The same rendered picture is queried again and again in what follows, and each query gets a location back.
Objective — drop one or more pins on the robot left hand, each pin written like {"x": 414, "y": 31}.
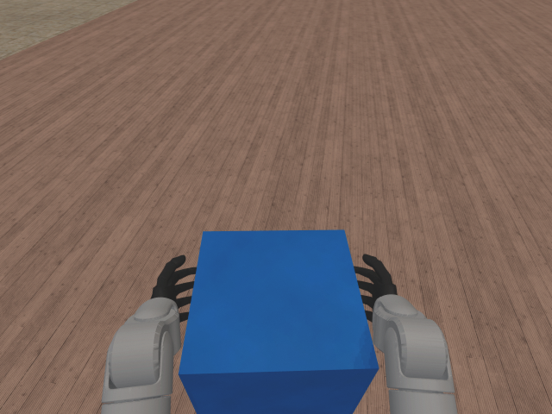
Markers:
{"x": 166, "y": 281}

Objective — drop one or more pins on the robot right hand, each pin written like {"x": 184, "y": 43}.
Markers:
{"x": 382, "y": 282}

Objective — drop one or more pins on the right robot forearm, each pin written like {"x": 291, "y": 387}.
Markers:
{"x": 416, "y": 357}

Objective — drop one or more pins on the left robot forearm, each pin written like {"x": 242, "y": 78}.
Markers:
{"x": 139, "y": 363}

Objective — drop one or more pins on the carton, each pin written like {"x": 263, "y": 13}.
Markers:
{"x": 276, "y": 325}

